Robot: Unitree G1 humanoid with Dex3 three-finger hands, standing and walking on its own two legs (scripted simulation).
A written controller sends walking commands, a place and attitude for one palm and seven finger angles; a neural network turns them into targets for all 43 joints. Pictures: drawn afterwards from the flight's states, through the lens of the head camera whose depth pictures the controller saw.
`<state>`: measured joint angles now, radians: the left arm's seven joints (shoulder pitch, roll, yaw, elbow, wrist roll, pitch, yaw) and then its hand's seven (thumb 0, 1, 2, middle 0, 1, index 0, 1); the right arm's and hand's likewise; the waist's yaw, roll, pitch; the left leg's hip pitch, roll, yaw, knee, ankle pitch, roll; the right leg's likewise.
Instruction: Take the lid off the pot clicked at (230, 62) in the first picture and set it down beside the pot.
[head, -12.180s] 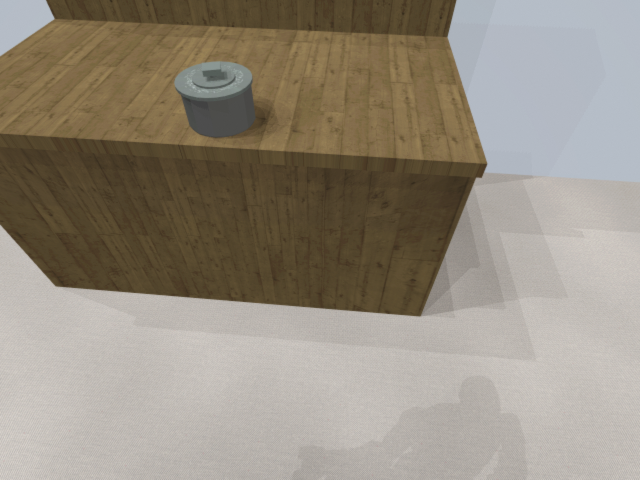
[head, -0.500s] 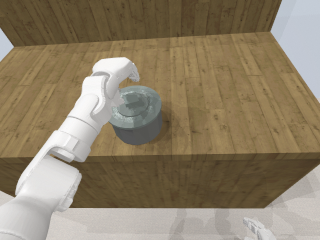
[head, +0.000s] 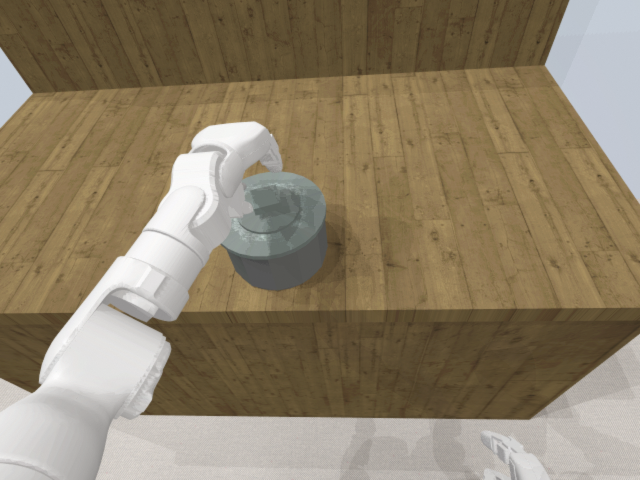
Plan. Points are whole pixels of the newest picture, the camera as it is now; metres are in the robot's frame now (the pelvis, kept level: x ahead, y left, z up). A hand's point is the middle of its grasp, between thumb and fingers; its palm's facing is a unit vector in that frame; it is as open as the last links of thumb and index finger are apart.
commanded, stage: lower the open fingers around the knob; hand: left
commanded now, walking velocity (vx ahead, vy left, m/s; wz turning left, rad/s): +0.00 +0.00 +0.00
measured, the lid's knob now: (265, 199) +0.48 +0.09 +0.07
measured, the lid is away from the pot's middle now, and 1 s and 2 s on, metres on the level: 0.00 0.00 0.00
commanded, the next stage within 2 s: close the fingers and squeeze the knob in 0.70 s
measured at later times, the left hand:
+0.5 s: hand (252, 203) +0.45 +0.10 +0.10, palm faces -0.33 -0.06 -0.94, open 10.1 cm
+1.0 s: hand (257, 198) +0.47 +0.10 +0.09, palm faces -0.34 -0.06 -0.94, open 10.0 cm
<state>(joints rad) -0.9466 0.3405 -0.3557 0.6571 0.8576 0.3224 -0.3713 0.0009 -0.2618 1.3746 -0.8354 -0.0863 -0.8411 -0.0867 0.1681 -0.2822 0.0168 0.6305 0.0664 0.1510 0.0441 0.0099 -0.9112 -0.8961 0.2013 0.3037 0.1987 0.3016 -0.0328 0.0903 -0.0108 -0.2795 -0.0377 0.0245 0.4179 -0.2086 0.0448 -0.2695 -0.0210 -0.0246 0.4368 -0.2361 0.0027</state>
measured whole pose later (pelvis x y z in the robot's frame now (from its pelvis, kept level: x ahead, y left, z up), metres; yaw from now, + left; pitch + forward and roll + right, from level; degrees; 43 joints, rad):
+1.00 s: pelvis +0.01 +0.00 +0.00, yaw -1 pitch +7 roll +0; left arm -0.94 0.30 -0.33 0.81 0.87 0.27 -0.25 0.00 -0.16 1.21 -0.68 -0.43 -0.69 -0.43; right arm 0.22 -0.28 0.00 0.67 0.06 0.16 0.03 0.01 -0.91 -0.90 0.20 0.30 0.20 0.30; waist -0.06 0.08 -0.03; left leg -0.33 -0.03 0.04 0.44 -0.23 0.05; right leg -0.31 -0.01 -0.01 0.44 -0.24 0.00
